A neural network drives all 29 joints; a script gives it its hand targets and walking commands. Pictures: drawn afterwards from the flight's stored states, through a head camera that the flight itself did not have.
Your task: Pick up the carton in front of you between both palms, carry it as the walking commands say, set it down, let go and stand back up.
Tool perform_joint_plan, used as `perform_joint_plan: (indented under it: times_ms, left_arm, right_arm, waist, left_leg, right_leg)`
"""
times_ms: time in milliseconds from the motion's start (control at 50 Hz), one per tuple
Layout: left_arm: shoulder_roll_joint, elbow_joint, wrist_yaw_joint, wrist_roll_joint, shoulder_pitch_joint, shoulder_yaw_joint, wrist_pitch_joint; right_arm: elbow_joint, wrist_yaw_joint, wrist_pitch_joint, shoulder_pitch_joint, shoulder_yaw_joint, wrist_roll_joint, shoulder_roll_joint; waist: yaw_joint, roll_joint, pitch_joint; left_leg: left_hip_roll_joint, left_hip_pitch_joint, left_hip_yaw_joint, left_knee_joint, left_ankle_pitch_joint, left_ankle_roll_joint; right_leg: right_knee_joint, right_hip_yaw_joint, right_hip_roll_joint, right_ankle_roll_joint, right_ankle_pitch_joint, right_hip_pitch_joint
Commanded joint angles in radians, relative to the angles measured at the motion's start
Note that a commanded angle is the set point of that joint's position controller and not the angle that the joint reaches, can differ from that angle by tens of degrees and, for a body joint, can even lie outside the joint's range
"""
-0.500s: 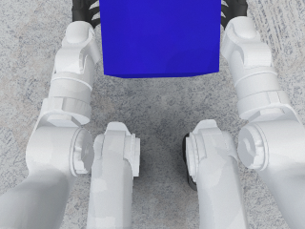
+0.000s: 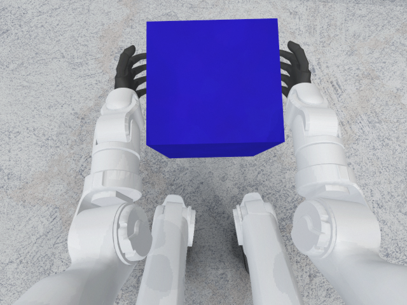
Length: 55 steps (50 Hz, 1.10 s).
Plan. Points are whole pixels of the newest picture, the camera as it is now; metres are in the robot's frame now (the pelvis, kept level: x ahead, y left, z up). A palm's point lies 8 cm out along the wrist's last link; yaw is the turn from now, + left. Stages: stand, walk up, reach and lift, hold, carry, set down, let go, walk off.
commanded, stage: reach and lift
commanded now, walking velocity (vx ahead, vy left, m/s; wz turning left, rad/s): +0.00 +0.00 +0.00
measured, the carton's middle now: (211, 103) +0.50 +0.00 -0.13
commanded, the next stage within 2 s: none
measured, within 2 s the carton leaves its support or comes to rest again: neither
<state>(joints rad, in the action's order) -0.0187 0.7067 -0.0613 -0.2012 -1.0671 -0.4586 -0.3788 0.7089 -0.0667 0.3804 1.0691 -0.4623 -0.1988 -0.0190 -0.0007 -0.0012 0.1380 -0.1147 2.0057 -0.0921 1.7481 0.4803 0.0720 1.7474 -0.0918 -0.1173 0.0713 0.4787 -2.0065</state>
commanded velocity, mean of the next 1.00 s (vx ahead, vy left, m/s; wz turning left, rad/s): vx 0.00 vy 0.00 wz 0.00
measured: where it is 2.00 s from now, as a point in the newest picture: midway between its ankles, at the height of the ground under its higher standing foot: (212, 255)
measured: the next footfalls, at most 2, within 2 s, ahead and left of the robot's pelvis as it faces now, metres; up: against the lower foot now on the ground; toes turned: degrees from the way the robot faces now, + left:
none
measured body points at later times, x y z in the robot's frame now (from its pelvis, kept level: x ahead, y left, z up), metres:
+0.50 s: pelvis +0.05 +0.00 +0.14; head +0.20 +0.00 +0.57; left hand +0.46 +0.15 +0.10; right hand +0.46 -0.15 +0.10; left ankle +0.12 +0.13 -0.46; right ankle +0.12 -0.13 -0.46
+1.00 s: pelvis +0.10 +0.00 +0.26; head +0.12 +0.00 +0.71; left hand +0.42 +0.15 +0.25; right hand +0.42 -0.15 +0.25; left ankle +0.12 +0.13 -0.46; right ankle +0.12 -0.13 -0.46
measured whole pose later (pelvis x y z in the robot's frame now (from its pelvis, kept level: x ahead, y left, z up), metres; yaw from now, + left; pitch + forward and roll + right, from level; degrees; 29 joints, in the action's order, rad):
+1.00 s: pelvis +0.10 +0.00 +0.26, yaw +0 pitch +9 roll +0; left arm 0.13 0.50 -0.05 -0.19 -0.29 -0.27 -0.42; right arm 0.50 -0.06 0.42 0.29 -0.27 -0.19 0.13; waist 0.00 0.00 0.15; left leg -0.06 0.51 -0.14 0.67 0.31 0.02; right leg 0.67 -0.14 -0.06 0.02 0.31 -0.51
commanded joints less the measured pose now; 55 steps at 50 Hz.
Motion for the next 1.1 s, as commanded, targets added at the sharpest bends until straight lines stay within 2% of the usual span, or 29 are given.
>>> perform_joint_plan:
  times_ms: [0, 140, 420, 700, 860, 1000, 1080]
  left_arm:
    - [1.115, -0.03, 0.263, 0.192, -0.673, 0.559, 0.007]
    - [1.155, -0.068, 0.261, 0.217, -0.518, 0.634, 0.012]
    - [1.179, -0.033, 0.251, 0.17, -0.229, 0.635, 0.064]
    - [1.189, -0.095, 0.252, 0.15, 0.051, 0.705, 0.076]
    - [1.185, -0.163, 0.262, 0.163, 0.199, 0.76, 0.024]
    - [1.185, -0.262, 0.277, 0.189, 0.294, 0.817, -0.076]
    - [1.17, -0.322, 0.283, 0.197, 0.327, 0.829, -0.145]
  right_arm:
    - [-0.031, 0.269, -0.007, 0.678, 0.56, 0.193, 1.118]
    - [-0.066, 0.267, -0.013, 0.521, 0.638, 0.221, 1.16]
    - [-0.032, 0.253, -0.066, 0.23, 0.635, 0.173, 1.182]
    - [-0.092, 0.257, -0.078, -0.048, 0.711, 0.156, 1.198]
    - [-0.156, 0.265, -0.026, -0.198, 0.763, 0.165, 1.193]
    - [-0.258, 0.281, 0.074, -0.294, 0.818, 0.192, 1.188]
    - [-0.318, 0.288, 0.142, -0.326, 0.834, 0.199, 1.175]
  waist:
    - [-0.001, 0.001, 1.172]
    - [-0.002, -0.002, 1.091]
    - [-0.001, 0.002, 0.826]
    - [0.0, -0.001, 0.626]
    - [-0.001, 0.001, 0.484]
    - [0.0, 0.002, 0.343]
    - [0.001, 0.003, 0.237]
  left_leg:
    - [-0.061, -0.685, 0.181, -0.219, -0.163, -0.036]
    - [-0.063, -0.795, 0.158, -0.315, -0.233, -0.029]
    - [-0.05, -1.045, 0.092, -0.587, -0.237, -0.043]
    - [-0.019, -1.398, 0.029, -0.887, -0.365, -0.058]
    - [0.001, -1.616, 0.005, -1.067, -0.478, -0.06]
    - [0.016, -1.785, -0.001, -1.215, -0.531, -0.057]
    - [0.021, -1.849, 0.002, -1.289, -0.515, -0.056]
  right_leg:
    - [-0.215, 0.183, -0.062, -0.035, -0.158, 0.682]
    - [-0.312, 0.156, -0.063, -0.027, -0.228, 0.798]
    - [-0.586, 0.091, -0.051, -0.04, -0.238, 1.048]
    - [-0.885, 0.026, -0.017, -0.053, -0.367, 1.396]
    - [-1.063, 0.003, 0.003, -0.055, -0.482, 1.614]
    - [-1.211, -0.002, 0.018, -0.053, -0.535, 1.79]
    - [-1.284, 0.0, 0.026, -0.053, -0.519, 1.851]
